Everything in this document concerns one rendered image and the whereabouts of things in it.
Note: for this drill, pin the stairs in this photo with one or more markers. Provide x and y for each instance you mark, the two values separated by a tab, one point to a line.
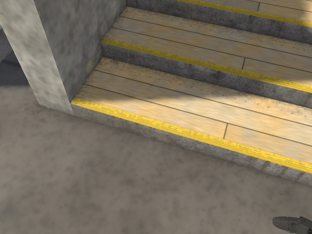
230	79

